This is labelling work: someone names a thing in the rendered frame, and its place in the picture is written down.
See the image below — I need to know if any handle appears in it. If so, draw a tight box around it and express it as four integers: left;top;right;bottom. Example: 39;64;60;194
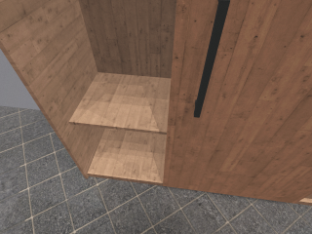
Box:
194;0;230;118

